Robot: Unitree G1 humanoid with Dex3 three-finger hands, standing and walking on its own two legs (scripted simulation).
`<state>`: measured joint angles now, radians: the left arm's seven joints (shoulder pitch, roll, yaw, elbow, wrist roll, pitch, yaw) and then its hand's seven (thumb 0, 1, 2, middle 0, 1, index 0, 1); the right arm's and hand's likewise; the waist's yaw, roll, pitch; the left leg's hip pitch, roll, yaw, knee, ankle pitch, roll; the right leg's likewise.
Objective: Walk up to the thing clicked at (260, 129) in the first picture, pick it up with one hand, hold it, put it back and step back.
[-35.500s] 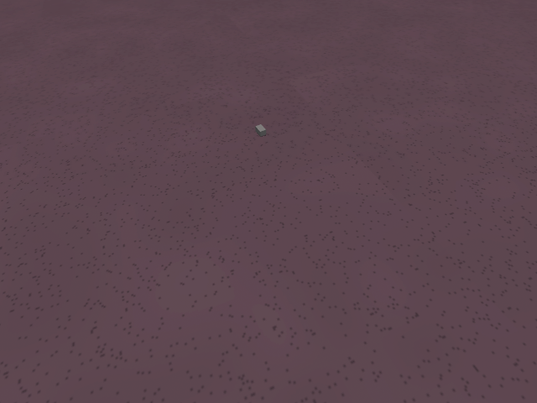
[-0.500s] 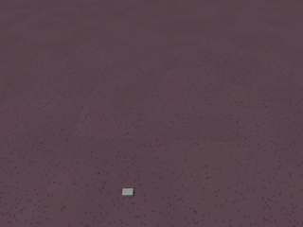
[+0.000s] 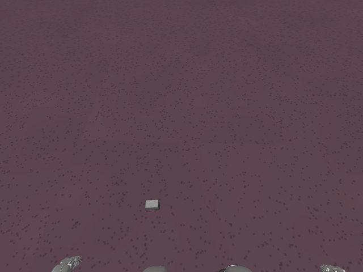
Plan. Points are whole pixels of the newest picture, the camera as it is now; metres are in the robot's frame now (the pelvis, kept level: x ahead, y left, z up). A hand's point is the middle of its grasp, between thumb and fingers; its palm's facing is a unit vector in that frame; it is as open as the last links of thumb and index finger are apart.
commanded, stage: step back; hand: left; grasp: from above
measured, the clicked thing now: (152, 204) +0.49 +0.22 -0.75
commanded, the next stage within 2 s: none
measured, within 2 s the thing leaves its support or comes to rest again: neither
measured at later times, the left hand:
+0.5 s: hand out of the picture +0.02 +0.25 -0.16, palm faces -0.12 -0.92 -0.38, open 7.4 cm
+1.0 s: hand out of the picture -0.12 +0.26 -0.15, palm faces -0.03 -0.93 -0.37, open 7.4 cm
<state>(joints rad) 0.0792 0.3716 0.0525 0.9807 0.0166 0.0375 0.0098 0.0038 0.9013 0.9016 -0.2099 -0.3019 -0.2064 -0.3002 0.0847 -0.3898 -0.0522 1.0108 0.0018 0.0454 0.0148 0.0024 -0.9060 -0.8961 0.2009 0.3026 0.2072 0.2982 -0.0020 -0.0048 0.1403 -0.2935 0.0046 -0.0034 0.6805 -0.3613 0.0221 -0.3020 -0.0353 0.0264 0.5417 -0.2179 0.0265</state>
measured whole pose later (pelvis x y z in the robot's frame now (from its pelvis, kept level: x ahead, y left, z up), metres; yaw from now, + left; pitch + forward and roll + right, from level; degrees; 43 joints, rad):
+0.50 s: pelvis -0.11 +0.00 -0.01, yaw -5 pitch -3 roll -2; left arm 0.15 0.36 0.08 0.87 0.04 0.05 0.00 0.00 0.90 0.90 -0.21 -0.30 -0.20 -0.30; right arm 0.12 -0.39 -0.05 0.87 -0.01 0.04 -0.01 0.00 -0.90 -0.90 0.20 0.30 0.21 0.30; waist -0.02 0.04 0.20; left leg -0.42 0.07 0.03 0.74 -0.30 0.00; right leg -0.25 0.06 0.03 0.66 -0.36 -0.01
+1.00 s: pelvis -0.24 +0.00 +0.00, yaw -3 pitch -2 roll -1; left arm 0.15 0.39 0.09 0.81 0.02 0.07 0.01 0.00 0.90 0.90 -0.21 -0.30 -0.20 -0.30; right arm 0.16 -0.36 -0.04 0.85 -0.03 0.02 -0.01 0.00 -0.90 -0.90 0.20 0.30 0.21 0.30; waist 0.01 -0.04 0.16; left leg -0.30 0.01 -0.02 0.58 -0.24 0.02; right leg -0.45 0.12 0.15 1.17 -0.51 0.01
